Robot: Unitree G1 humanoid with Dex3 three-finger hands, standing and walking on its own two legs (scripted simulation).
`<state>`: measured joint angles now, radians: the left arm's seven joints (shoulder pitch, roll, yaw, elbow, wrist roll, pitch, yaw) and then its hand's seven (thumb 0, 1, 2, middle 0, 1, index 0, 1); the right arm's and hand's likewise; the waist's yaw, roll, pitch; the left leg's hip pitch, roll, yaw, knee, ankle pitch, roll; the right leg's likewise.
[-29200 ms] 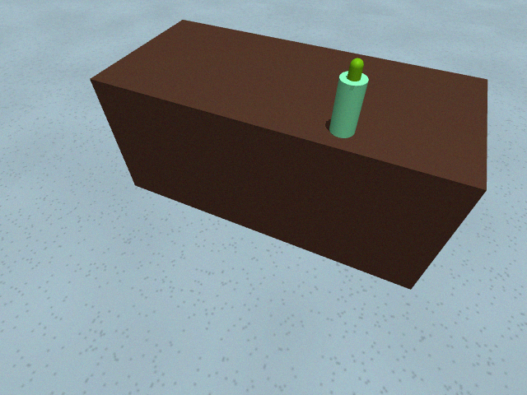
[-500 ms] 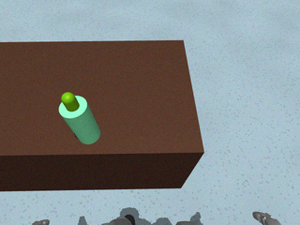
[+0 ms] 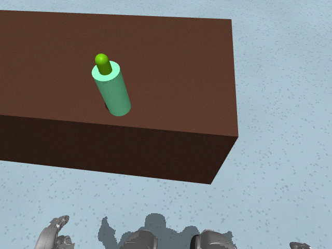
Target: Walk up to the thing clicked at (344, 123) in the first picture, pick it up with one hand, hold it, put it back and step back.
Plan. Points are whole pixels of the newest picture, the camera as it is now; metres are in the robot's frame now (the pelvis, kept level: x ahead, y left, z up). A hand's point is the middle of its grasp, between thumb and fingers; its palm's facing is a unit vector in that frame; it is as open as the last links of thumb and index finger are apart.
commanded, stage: step back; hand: left
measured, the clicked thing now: (111, 85) +0.57 +0.19 -0.04
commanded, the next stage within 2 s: none
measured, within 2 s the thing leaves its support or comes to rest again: neither
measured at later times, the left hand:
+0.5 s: hand out of the picture -0.09 +0.37 -0.15, palm faces -0.09 -0.90 -0.42, open 7.4 cm
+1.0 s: hand out of the picture -0.12 +0.35 -0.13, palm faces -0.07 -0.90 -0.44, open 7.4 cm
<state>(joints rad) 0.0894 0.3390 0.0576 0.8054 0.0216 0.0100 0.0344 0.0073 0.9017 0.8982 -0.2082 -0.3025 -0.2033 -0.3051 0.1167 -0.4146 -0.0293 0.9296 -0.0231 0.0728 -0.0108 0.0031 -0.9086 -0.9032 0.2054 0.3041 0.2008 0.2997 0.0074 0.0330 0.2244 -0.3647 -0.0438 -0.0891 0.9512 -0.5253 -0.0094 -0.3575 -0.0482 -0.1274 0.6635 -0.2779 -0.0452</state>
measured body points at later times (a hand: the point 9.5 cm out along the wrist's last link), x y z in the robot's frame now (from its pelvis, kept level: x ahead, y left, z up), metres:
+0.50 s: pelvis -0.15 +0.08 +0.01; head -0.08 +0.09 +0.45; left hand -0.08 +0.41 -0.12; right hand -0.02 -0.23 -0.10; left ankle -0.05 +0.15 -0.72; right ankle -0.22 -0.06 -0.66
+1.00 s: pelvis -0.30 +0.10 +0.00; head -0.24 +0.09 +0.44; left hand -0.12 +0.40 -0.10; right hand -0.29 -0.24 -0.13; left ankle -0.33 +0.23 -0.72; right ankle -0.24 -0.03 -0.72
